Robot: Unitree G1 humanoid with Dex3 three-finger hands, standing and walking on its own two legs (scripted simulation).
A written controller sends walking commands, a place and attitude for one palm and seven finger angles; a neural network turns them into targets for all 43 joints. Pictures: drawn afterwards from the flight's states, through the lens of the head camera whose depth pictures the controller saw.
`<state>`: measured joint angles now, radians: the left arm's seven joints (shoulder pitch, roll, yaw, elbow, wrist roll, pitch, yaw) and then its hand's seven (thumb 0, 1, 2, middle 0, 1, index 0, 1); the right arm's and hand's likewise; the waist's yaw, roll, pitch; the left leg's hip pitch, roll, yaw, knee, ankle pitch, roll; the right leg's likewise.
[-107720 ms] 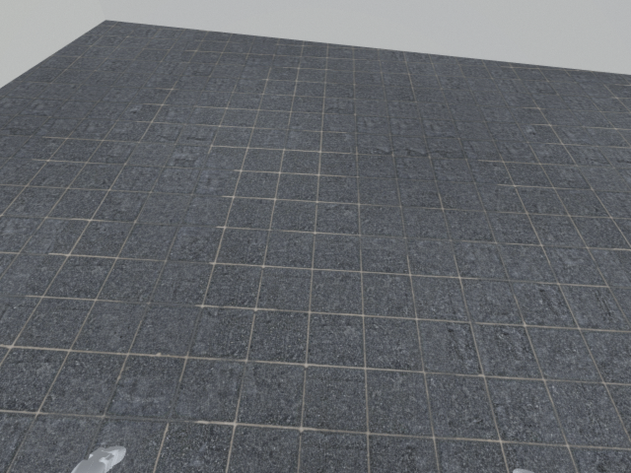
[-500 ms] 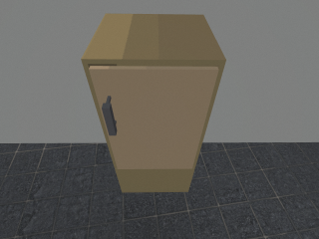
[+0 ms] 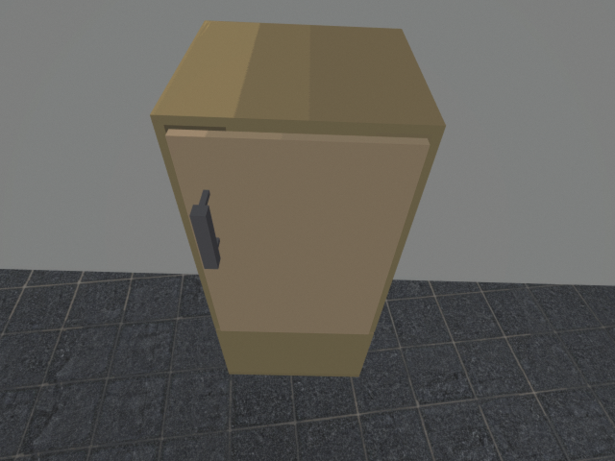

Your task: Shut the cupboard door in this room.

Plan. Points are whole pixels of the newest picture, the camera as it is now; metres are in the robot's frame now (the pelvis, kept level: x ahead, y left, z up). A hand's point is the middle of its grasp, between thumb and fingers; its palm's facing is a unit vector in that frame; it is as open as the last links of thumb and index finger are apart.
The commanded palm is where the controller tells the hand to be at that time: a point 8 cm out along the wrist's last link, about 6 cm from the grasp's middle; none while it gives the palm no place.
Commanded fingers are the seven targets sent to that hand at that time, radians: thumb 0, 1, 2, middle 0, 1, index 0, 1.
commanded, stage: come to a stop and stand still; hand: left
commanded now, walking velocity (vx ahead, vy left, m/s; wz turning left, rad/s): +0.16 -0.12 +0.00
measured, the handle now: (208, 229) +0.48 +0.21 +0.00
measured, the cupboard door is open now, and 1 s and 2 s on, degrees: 0 0 0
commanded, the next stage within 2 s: look again from close up in 1.12 s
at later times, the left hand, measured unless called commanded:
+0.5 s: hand out of the picture +0.06 +0.19 -0.17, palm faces +0.04 -0.96 -0.26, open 7.3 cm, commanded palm none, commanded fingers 0.00 0.90 0.90 -0.20 -0.30 -0.20 -0.30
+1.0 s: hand out of the picture -0.04 +0.17 -0.17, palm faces +0.06 -0.98 -0.17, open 7.3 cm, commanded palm none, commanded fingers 0.00 0.90 0.90 -0.20 -0.30 -0.20 -0.30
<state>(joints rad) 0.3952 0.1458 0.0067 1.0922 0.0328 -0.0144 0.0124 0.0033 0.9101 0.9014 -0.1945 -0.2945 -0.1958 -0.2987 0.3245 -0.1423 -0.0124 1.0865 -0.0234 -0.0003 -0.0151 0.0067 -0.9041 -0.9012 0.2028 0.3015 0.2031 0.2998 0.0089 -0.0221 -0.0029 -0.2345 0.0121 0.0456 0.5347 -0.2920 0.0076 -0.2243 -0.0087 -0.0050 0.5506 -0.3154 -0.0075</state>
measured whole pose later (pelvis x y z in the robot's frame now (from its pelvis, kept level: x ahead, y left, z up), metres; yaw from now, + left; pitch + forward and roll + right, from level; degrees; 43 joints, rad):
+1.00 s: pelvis -0.04 +0.00 +0.01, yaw +1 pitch -2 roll +0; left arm 0.32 0.16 0.01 1.07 0.02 0.01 0.03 0.00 0.92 0.90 -0.20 -0.29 -0.20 -0.30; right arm 0.32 -0.11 0.00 1.11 -0.02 0.02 -0.01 0.01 -0.91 -0.90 0.20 0.30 0.20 0.30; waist 0.01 -0.03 0.02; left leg -0.21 0.01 0.05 0.44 -0.21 0.01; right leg -0.23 -0.02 -0.06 0.42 -0.17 -0.01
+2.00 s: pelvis -0.01 -0.01 -0.01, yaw +2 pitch +2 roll +1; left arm 0.36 0.17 0.08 0.25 -0.15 -0.18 0.05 0.02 0.92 0.90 -0.23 -0.33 -0.23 -0.34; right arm 0.32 -0.24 -0.02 0.84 0.02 -0.28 -0.06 0.02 -0.91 -0.90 0.20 0.30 0.20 0.30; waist -0.03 0.02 -0.04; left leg -0.33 0.00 0.03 0.63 -0.33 0.00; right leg -0.35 -0.04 -0.08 0.64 -0.32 -0.01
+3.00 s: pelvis -0.03 +0.01 -0.08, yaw +2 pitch +13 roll -2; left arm 0.46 0.25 0.13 -0.14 -0.26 -0.35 -0.19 0.02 0.90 0.90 -1.10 -1.28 -1.10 -1.29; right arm 0.26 -0.23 0.00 0.45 0.01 -0.20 -0.06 0.02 -0.90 -0.90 0.20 0.30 0.20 0.30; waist 0.00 0.01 -0.13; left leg -0.86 0.02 0.00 1.16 -0.53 0.02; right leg -0.85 -0.03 -0.10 1.10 -0.48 -0.01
